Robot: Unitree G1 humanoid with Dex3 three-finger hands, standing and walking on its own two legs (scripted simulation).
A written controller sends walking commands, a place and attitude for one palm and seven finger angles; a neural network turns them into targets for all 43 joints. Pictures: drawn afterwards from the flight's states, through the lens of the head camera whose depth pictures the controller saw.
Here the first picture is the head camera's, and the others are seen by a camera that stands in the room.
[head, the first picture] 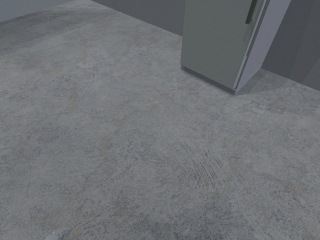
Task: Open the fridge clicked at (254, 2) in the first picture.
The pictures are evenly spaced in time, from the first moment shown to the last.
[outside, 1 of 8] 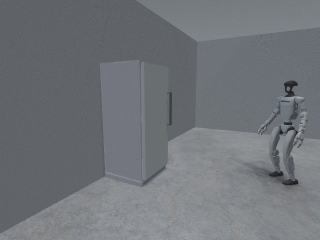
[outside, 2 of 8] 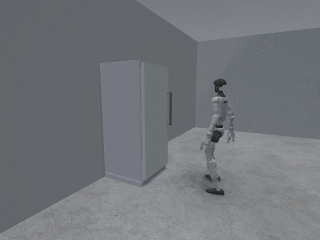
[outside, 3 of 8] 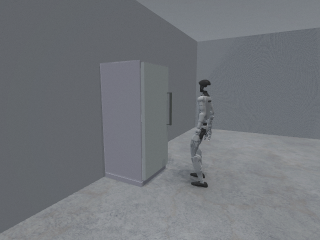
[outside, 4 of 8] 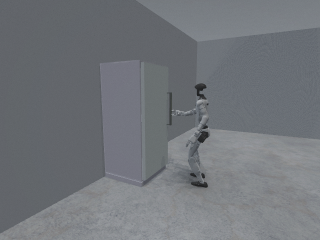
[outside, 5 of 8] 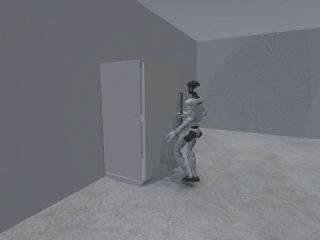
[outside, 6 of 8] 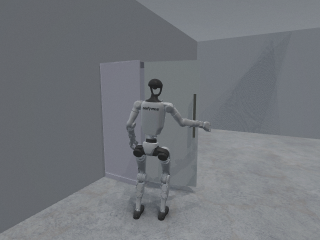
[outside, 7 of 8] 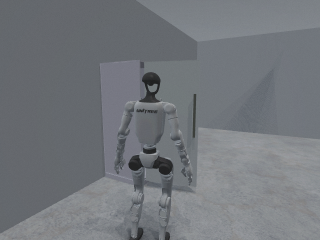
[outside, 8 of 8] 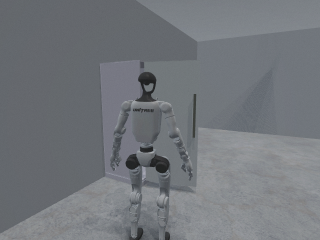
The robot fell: no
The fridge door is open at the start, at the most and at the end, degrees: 0 86 76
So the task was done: yes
